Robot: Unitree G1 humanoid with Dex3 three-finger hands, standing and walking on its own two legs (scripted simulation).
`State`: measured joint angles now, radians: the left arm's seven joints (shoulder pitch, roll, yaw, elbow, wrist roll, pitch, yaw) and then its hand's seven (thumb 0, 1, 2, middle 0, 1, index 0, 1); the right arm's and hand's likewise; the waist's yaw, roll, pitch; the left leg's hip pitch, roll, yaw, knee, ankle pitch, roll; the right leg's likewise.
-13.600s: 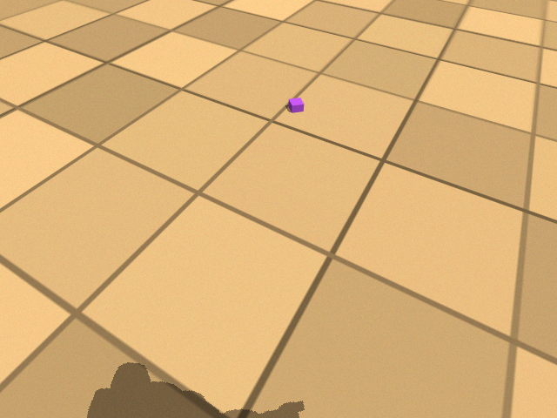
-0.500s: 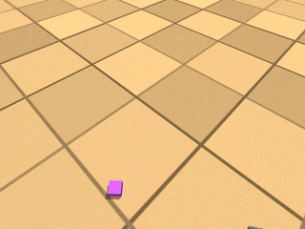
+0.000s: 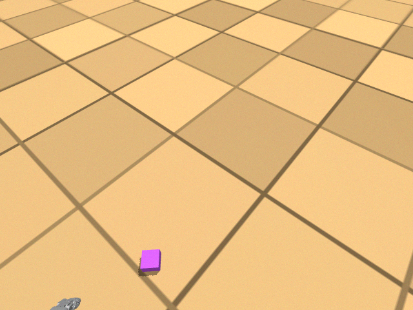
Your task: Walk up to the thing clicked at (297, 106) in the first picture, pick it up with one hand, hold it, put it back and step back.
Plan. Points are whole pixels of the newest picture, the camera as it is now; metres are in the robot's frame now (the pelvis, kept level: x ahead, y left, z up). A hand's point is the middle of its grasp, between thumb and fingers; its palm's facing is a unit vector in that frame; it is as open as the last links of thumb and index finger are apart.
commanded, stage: walk up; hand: left
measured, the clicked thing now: (151, 260) +0.42 +0.27 -0.75
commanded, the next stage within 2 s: stand in 0.44 s
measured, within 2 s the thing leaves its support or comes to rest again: neither
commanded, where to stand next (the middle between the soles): +0.05 +0.02 m, yaw +1 degrees
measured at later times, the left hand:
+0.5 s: hand out of the picture +0.07 +0.26 -0.15, palm faces -0.05 -0.92 -0.38, open 7.4 cm
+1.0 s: hand out of the picture +0.07 +0.24 -0.15, palm faces -0.05 -0.94 -0.35, open 7.4 cm
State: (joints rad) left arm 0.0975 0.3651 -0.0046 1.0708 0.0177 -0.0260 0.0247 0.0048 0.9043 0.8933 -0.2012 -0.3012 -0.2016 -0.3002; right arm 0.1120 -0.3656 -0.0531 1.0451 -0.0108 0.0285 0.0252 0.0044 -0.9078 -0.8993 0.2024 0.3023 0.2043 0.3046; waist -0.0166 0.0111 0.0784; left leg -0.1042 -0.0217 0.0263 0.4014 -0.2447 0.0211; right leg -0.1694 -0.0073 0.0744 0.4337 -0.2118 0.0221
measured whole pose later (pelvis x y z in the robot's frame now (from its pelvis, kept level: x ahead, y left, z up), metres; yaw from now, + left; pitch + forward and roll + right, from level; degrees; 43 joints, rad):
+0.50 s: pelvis +0.00 +0.00 +0.00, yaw +0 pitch -3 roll +0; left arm 0.13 0.36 0.00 1.10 0.02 -0.01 0.02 0.01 0.90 0.89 -0.20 -0.30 -0.20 -0.30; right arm 0.11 -0.36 -0.04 1.08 -0.01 0.02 0.02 0.00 -0.91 -0.90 0.20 0.30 0.20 0.30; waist -0.01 0.00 0.07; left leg -0.10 -0.02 0.03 0.39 -0.24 0.02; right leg -0.16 -0.01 0.08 0.42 -0.20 0.03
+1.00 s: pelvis +0.00 -0.01 +0.01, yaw +1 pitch -3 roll +0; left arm 0.13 0.35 -0.02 1.12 0.02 -0.01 0.00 0.01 0.91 0.89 -0.20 -0.30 -0.20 -0.30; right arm 0.11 -0.35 -0.02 1.13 -0.01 -0.01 0.01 0.00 -0.91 -0.90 0.20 0.30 0.20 0.30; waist -0.01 0.00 0.06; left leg -0.07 0.00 0.01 0.31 -0.19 0.00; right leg -0.12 0.01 0.06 0.32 -0.15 0.01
